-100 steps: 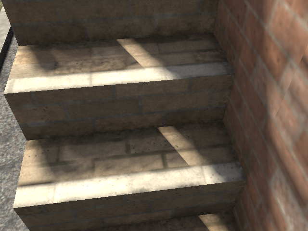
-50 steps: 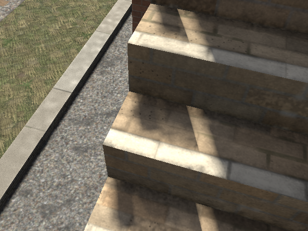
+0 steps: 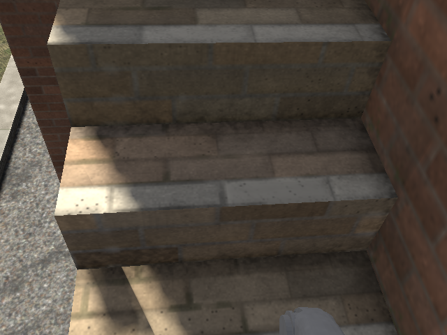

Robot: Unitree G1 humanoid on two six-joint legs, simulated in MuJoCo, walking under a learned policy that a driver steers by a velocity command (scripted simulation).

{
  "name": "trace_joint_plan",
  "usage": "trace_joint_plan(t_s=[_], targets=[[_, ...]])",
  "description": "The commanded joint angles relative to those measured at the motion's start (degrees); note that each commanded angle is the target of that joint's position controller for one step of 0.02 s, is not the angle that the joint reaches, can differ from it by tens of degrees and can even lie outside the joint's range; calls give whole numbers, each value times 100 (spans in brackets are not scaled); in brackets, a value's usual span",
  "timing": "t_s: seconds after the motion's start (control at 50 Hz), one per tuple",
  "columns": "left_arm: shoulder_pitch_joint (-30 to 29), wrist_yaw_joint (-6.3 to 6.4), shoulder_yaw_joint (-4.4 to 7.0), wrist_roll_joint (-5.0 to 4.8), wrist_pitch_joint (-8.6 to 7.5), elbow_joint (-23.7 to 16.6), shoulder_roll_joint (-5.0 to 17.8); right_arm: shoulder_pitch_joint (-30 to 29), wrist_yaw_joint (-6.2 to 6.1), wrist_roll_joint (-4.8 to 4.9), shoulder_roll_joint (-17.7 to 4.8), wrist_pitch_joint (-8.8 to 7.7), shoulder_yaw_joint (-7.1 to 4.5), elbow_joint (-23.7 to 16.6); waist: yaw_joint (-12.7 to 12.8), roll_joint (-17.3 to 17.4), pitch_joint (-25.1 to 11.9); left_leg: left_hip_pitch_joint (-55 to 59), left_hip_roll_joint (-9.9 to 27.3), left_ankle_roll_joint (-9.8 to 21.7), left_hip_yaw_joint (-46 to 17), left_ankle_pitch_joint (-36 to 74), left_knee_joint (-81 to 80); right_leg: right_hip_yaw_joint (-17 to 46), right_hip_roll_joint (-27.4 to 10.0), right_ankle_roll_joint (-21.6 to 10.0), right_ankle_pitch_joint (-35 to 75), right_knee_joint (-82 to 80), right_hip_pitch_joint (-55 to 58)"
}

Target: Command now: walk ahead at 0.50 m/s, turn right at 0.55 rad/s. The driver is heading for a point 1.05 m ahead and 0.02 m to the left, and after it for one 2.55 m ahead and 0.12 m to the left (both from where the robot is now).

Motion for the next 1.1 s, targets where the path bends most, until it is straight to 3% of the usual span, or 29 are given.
trace_joint_plan(t_s=[0.02, 0.04, 0.06, 0.08, 0.1, 0.12, 0.14, 0.16, 0.2, 0.22, 0.24, 0.28, 0.32, 0.36, 0.4, 0.42, 0.46, 0.54, 0.66, 0.72, 0.78, 0.84, 0.88, 0.96, 0.98, 1.02, 1.04, 1.08, 1.1], targets=[[781, 58, 80, 57, 67, -579, 331, -374, 132, 239, -1798, -89, -496, 90, 1223, 1907, -379, 1022, 1238, 1917, -549, 7494, 400, -313, 826, 171, -1113, -2070, 1204], [1035, 54, 211, 8, -10, -576, 562, -494, 105, 454, -2108, -77, -687, 191, 1295, 2199, -822, 1682, 1138, 1910, -451, 9310, 1097, -513, 1120, 76, -963, -2937, 1746], [1448, 115, 447, 6, -43, -413, 966, -504, 143, 391, -2028, 20, -775, 301, 1312, 1697, -1191, 1353, 804, 1632, -226, 9761, 2650, 121, 1358, -146, -335, -3794, 2863], [2460, 263, 591, 109, -15, 192, 1362, 17, 255, -36, -1464, 91, -628, 355, 1183, 361, -1825, -1158, 313, 1094, -613, 7485, 4175, 2026, 847, -1046, 1002, -4618, 5143], [3484, 263, 706, 176, -12, 583, 1733, -354, 331, 45, -1173, 249, -724, 223, 1293, -1007, -1771, -3495, -738, 633, -1467, 2027, 6119, 4593, 17, -1148, -370, -7089, 6388], [3744, 194, 581, 194, -120, 824, 1254, -910, 364, 344, -764, 367, -704, 32, 1211, -1186, -1653, -4253, -1167, 808, -2884, 2492, 7662, 5465, -335, -222, -1404, -7537, 6346], [1451, 1086, 615, -97, -287, 657, 1072, -1490, 63, 415, -554, 31, -777, -802, 306, -1044, -734, -3031, -1586, 212, -1998, 909, 9323, 5835, -265, 6, -1581, -8438, 5448], [890, 1358, 510, -167, -413, 687, 754, -1486, -10, 255, -123, -51, -697, -921, -53, -427, 36, -3589, -1653, 183, -2187, 946, 9893, 5079, 32, 74, -813, -7566, 4757], [663, 1695, 464, -117, -472, 945, 544, -1499, -322, 240, 164, 88, -593, -1144, -235, 104, 642, -3889, -1765, 29, -2430, 1160, 10078, 4119, 263, 399, 469, -7055, 4476], [287, 567, 262, -292, -532, 640, 401, -1571, -334, 1035, -658, 119, -822, -985, -119, -2658, -248, -5480, -1615, 697, -3523, 406, 10252, 2993, 18, 304, 1766, -6260, 5068], [1306, 300, 124, -51, -544, 1016, -280, -2077, -438, 1025, -956, 117, -885, -1189, 401, -1138, -400, -5611, -1635, 794, -3263, -101, 10126, 3019, 7, 241, 2448, -6578, 5650], [1900, 145, 118, -5, -559, 1327, -76, -2488, -711, 864, -714, 146, -711, -1746, 219, -102, -737, -6608, -1403, 432, -2672, -593, 9802, 3189, -250, 184, 4151, -6605, 6244], [1520, 56, 276, 23, -691, 935, 405, -2985, -860, 837, -906, 218, -744, -2112, 148, -142, -850, -6569, -1171, 107, -2276, -1081, 9352, 3030, -333, 358, 3859, -7111, 5971], [1545, 100, 304, 39, -735, 912, 576, -2909, -707, 817, -718, 367, -721, -2196, 81, -510, -765, -6274, -1212, 132, -2000, -596, 10311, 2906, -216, 554, 2816, -7409, 5364], [1703, 76, 264, 53, -813, 890, 472, -2709, -646, 730, -650, 474, -684, -2094, 71, -569, -480, -6762, -1322, 66, -2131, -133, 11208, 2829, -213, 547, 1973, -7430, 5331], [1715, 107, 237, 225, -840, 893, 432, -2808, -619, 774, -622, 457, -627, -2130, 163, -475, -201, -6887, -1309, 78, -2082, -86, 11419, 2751, -180, 551, 1659, -7482, 5147], [1509, 104, 209, 139, -932, 735, 422, -2666, -631, 735, -678, 424, -662, -2012, 122, -545, -42, -6943, -1245, -73, -2126, 178, 11489, 2821, -230, 434, 1016, -7524, 5078], [1952, -118, 72, 65, -1001, 636, 400, -3215, -771, 1010, -731, 528, -710, -2277, 507, -633, 136, -8204, -1298, -681, -2358, -776, 10712, 3488, -771, 208, 1622, -7418, 6639], [1441, -337, -70, 6, -932, 361, 211, -2609, -840, 866, -500, 409, -688, -1981, 230, -933, 325, -7680, -1230, -736, -2604, -645, 10080, 2992, -1021, -301, 1855, -7709, 6954], [1537, -225, 380, 104, -949, 74, 1313, -3402, -896, 769, -665, 311, -586, -2278, 568, -626, 526, -8203, -921, -635, -2202, -2175, 9381, 3179, -1700, -295, 2899, -8251, 7765], [2009, -127, 503, 326, -798, 243, 1125, -3447, -826, 640, -291, 380, -371, -2253, 691, -726, 520, -8320, -785, -464, -2054, -2125, 9553, 2643, -1744, -1053, 2826, -8451, 8258], [2082, -111, 555, 364, -879, 216, 1193, -3333, -723, 660, -221, 310, -250, -2359, 456, -1046, 357, -7730, -789, -113, -1964, -2986, 9142, 1959, -1757, -901, 4352, -8397, 8277], [1554, -51, 580, 198, -1009, -133, 1362, -3526, -385, 683, -296, 360, -194, -2427, 300, -991, 299, -5974, -969, -14, -943, -3290, 8368, 1040, -1516, -736, 6368, -8611, 7369], [1370, 23, 749, 198, -1112, -107, 1943, -2608, -241, 778, -598, 462, -165, -2412, -284, -1486, -482, -3400, -1554, 469, -727, -884, 6381, 544, -1361, -620, 10216, -7945, 7616], [1839, -65, 685, 318, -1017, -28, 1728, -2798, -306, 763, -1081, 525, -303, -2546, 15, -830, -1071, -2655, -1500, 1063, -1623, 1117, 6468, 270, -907, -289, 9201, -7412, 7051], [1788, -323, 529, 702, -783, -141, 1255, -2300, -425, 545, -1605, 714, -615, -2487, -179, 329, -812, -1913, -1338, 1394, -3230, -1478, 4498, 266, -201, -115, 4273, -6435, 5523], [2121, -496, 483, 767, -651, 149, 982, -1914, -527, 634, -1657, 658, -639, -2493, -389, 801, -412, -2420, -962, 1613, -4674, -3502, 3346, 868, -144, 129, 2170, -4915, 5151], [1523, -458, 567, 400, -656, -13, 945, -858, -647, 729, -1771, 406, -740, -2068, -743, 1461, 151, -2795, -385, 2009, -6674, -4200, 1871, 2211, 533, 721, 770, 567, 3425], [131, 610, 475, -95, -745, -1103, 437, -1362, -492, 260, -1346, 562, -845, -2135, -364, 826, 21, -1480, -392, 1545, -6259, -3981, 1828, 1308, 486, 762, 596, 1645, 2231]])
